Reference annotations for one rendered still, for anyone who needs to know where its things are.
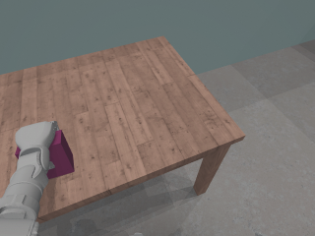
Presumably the left robot forearm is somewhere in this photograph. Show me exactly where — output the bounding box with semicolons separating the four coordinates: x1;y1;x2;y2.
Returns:
0;145;50;222

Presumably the sponge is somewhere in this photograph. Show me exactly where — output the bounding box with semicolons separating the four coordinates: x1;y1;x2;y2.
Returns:
15;130;75;179

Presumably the left robot upper arm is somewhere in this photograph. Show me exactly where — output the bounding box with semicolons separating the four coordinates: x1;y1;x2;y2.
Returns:
0;218;39;236

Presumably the table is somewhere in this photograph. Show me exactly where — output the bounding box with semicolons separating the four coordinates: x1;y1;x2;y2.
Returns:
0;36;246;224

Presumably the robot left hand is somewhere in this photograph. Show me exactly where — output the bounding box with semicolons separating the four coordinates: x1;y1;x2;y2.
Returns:
15;121;60;170

